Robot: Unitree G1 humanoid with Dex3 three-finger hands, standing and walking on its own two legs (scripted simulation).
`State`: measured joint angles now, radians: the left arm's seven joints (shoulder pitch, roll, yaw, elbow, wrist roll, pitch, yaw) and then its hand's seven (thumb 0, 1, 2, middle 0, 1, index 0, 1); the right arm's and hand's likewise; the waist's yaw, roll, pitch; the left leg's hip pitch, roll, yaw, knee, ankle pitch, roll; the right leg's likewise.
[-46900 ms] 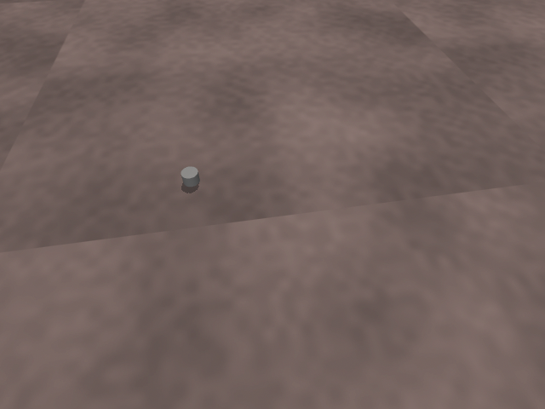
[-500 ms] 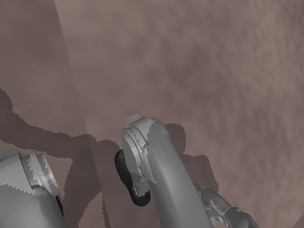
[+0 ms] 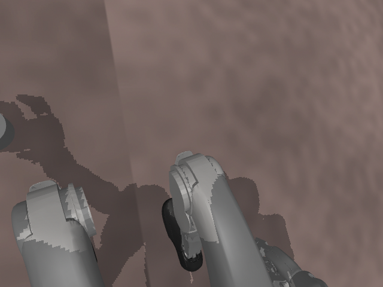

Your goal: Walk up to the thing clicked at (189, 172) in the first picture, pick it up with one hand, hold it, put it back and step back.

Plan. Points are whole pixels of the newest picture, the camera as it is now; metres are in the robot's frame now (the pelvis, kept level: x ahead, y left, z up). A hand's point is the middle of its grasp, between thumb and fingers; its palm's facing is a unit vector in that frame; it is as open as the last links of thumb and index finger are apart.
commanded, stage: withdraw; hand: left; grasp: from above
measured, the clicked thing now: out of the picture +0.44 +0.32 -0.28
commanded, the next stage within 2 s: home in 0.64 s
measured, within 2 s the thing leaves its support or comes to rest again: neither
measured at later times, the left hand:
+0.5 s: hand out of the picture +0.42 +0.34 -0.10, palm faces -0.51 -0.12 -0.85, open 14.0 cm
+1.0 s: hand out of the picture +0.42 +0.33 -0.08, palm faces -0.35 -0.19 -0.92, open 12.4 cm
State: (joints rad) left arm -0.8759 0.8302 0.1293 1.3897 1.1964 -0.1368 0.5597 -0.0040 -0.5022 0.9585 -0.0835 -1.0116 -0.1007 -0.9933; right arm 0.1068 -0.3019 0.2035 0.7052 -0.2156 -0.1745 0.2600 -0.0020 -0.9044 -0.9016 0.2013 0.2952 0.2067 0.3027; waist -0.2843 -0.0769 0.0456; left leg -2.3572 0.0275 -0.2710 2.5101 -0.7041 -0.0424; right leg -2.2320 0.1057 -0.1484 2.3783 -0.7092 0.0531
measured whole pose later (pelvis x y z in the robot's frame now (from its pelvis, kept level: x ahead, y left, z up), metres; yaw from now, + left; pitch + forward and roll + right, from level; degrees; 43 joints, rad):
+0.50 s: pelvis -0.02 -0.01 +0.05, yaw +6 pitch +32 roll -9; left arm -1.00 0.79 -0.01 1.39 1.17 -0.19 0.20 0.00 -0.50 1.01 -0.08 -1.01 -0.09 -1.01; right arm 0.17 -0.32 0.13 0.66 -0.11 0.01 0.10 0.00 -0.90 -0.90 0.20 0.29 0.21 0.30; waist -0.24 -0.02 -0.03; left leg -2.26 0.02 -0.17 2.31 -0.62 -0.02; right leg -2.15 0.07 -0.08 2.24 -0.67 0.04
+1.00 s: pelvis -0.01 -0.01 +0.05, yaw +7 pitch +35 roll -7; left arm -0.82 0.65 0.06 1.14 1.04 -0.06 0.25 0.00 -0.13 0.89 -0.21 -0.68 -0.20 -0.68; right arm 0.18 -0.22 0.06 0.69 -0.08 0.01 0.12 0.00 -0.90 -0.90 0.20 0.29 0.21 0.30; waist -0.19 0.04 -0.11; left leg -2.26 0.02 -0.15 2.28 -0.65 -0.02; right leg -2.16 0.06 -0.06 2.23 -0.70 0.05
